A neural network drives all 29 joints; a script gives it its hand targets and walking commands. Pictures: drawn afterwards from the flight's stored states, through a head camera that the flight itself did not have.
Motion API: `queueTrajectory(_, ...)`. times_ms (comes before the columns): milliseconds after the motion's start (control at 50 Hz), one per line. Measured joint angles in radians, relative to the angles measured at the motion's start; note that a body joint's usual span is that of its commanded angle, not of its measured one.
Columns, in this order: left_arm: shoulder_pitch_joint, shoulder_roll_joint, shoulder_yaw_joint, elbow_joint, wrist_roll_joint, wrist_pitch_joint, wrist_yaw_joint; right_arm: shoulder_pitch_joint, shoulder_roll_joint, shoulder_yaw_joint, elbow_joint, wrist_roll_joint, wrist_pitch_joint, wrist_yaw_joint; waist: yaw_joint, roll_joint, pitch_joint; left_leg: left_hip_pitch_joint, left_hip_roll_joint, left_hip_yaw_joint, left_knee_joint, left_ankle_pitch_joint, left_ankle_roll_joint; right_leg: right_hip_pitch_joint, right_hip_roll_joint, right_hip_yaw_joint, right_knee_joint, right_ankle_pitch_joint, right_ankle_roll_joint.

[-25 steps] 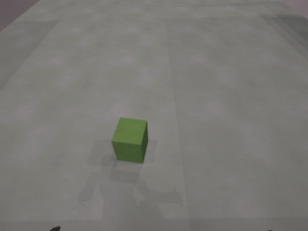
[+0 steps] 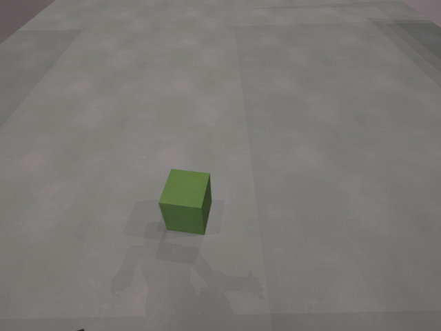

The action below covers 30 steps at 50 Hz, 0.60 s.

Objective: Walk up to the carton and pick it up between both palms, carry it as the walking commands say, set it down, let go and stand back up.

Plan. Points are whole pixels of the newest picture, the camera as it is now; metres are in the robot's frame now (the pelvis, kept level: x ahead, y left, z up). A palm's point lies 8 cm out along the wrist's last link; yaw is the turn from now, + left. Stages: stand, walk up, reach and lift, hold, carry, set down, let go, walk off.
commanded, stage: walk up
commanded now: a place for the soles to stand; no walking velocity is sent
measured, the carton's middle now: (188, 202) +0.84 +0.21 -0.66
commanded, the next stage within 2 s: none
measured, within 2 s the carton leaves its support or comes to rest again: neither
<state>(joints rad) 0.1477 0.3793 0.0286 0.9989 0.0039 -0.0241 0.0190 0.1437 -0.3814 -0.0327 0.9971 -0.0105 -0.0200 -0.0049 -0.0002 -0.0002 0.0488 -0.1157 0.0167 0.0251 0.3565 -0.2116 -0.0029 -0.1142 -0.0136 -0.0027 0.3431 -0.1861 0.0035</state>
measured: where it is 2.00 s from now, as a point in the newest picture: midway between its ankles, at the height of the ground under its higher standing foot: (171, 313)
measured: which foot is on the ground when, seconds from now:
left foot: down 0.00-0.00, up 0.02-0.28, down 0.30-0.54, up 0.56-0.82, down 0.84-1.00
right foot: down 0.00-0.28, up 0.30-0.52, down 0.54-0.84, up 0.86-1.00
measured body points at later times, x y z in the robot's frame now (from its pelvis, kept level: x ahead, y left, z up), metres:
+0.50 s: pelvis +0.10 +0.11 -0.03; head +0.10 +0.10 +0.42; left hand +0.24 +0.43 -0.08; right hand +0.20 -0.22 -0.09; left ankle +0.12 +0.24 -0.75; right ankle +0.14 +0.00 -0.73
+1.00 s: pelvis +0.25 +0.23 -0.04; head +0.26 +0.23 +0.41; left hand +0.40 +0.56 -0.09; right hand +0.36 -0.10 -0.09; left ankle +0.31 +0.36 -0.75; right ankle +0.24 +0.11 -0.70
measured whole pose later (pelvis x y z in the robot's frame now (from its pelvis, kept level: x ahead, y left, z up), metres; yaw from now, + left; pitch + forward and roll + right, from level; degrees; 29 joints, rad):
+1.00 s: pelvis +0.25 +0.23 -0.04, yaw -4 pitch -5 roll +1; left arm 0.37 0.52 0.04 0.49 -0.01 -0.02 0.06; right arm 0.33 -0.48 -0.08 0.43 -0.03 0.03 0.04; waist -0.01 0.00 0.10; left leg -0.36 0.06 0.08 0.79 -0.35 0.01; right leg -0.43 -0.02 0.03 1.14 -0.58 -0.01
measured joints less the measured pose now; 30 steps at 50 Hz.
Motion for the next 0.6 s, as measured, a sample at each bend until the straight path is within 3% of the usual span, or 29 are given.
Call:
queueTrajectory(60,0.071,0.002,0.034,-0.083,0.034,-0.013,0.023,0.029,-0.015,-0.040,-0.094,-0.047,0.030,0.041,0.002,0.014,-0.010,-0.125,-0.003,-0.016,0.274,-0.195,0.014,-0.030,0.001,0.006,0.048,-0.041,-0.027)
queueTrajectory(120,0.155,0.025,0.057,-0.158,0.054,-0.023,0.040,0.053,-0.037,-0.071,-0.213,-0.063,0.053,0.076,0.012,0.034,-0.002,-0.253,0.020,-0.048,0.497,-0.195,0.001,-0.031,-0.005,0.012,0.061,-0.057,-0.035)
queueTrajectory(180,0.217,0.064,0.072,-0.230,0.062,-0.030,0.042,0.074,-0.053,-0.093,-0.313,-0.069,0.066,0.102,0.024,0.045,0.010,-0.315,0.066,-0.063,0.491,-0.184,-0.010,-0.027,-0.022,0.007,0.089,-0.082,-0.022)
queueTrajectory(260,0.267,0.122,0.083,-0.323,0.061,-0.026,0.037,0.087,-0.070,-0.101,-0.421,-0.056,0.073,0.121,0.038,0.035,0.028,-0.309,0.094,-0.050,0.378,-0.143,0.005,-0.041,-0.071,0.010,0.200,-0.172,0.002)
queueTrajectory(300,0.284,0.147,0.082,-0.365,0.054,-0.014,0.035,0.100,-0.088,-0.099,-0.469,-0.049,0.058,0.119,0.037,0.020,0.033,-0.265,0.074,-0.024,0.316,-0.091,0.008,-0.083,-0.108,0.030,0.340,-0.261,-0.029)
queueTrajectory(360,0.256,0.149,0.071,-0.402,0.019,0.006,0.039,0.117,-0.082,-0.086,-0.494,-0.038,0.042,0.093,0.019,-0.001,0.051,-0.273,0.049,0.004,0.403,-0.089,-0.010,-0.226,-0.051,0.110,0.705,-0.377,-0.040)
queueTrajectory(400,0.233,0.139,0.052,-0.428,0.009,0.008,0.036,0.139,-0.067,-0.076,-0.498,-0.032,0.046,0.074,0.004,-0.010,0.056,-0.232,0.044,0.022,0.382,-0.117,0.007,-0.294,-0.024,0.085,0.810,-0.352,-0.031)
queueTrajectory(460,0.215,0.119,0.026,-0.459,0.004,0.007,0.019,0.175,-0.062,-0.066,-0.514,-0.034,0.051,0.062,-0.023,-0.007,0.046,-0.168,0.045,0.051,0.323,-0.117,0.022,-0.316,-0.017,0.007,0.676,-0.330,-0.024)
queueTrajectory(520,0.218,0.109,0.014,-0.489,0.006,-0.004,0.012,0.214,-0.078,-0.066,-0.539,-0.040,0.060,0.068,-0.046,0.017,0.028,-0.153,0.053,0.062,0.359,-0.177,0.033,-0.255,0.006,-0.051,0.429,-0.205,-0.040)
queueTrajectory(540,0.227,0.121,0.015,-0.504,0.010,-0.010,0.016,0.229,-0.081,-0.067,-0.549,-0.043,0.063,0.071,-0.048,0.015,0.016,-0.173,0.049,0.062,0.416,-0.240,0.037,-0.237,0.011,-0.042,0.372,-0.194,-0.048)
queueTrajectory(600,0.232,0.119,0.014,-0.518,0.027,-0.018,0.043,0.230,-0.092,-0.075,-0.556,-0.042,0.086,0.069,-0.037,0.054,0.020,-0.286,0.011,-0.034,0.707,-0.320,0.025,-0.250,0.008,-0.043,0.444,-0.177,-0.034)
